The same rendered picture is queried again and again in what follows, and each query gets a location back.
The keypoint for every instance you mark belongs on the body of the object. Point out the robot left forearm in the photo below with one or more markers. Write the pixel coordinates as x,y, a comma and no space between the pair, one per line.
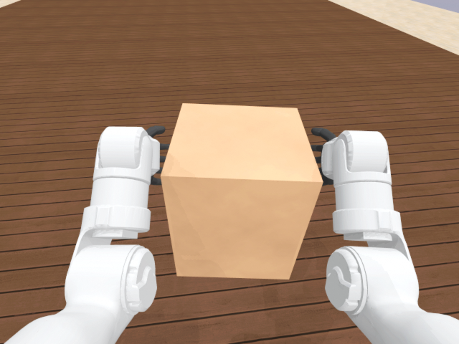
126,159

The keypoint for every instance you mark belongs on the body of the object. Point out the carton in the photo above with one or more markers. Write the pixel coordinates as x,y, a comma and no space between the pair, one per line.
240,184

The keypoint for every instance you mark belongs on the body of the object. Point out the left robot hand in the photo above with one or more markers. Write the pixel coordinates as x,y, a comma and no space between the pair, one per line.
152,131

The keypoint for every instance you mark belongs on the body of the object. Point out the left robot upper arm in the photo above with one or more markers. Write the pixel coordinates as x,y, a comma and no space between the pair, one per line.
106,286

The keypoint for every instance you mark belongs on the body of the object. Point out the right robot hand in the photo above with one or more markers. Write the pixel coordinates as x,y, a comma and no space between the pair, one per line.
327,135

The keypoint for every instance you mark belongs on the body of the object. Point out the right robot upper arm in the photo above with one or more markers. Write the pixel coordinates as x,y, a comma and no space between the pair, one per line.
377,288

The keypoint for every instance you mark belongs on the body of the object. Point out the robot right forearm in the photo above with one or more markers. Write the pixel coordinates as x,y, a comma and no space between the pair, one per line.
358,164

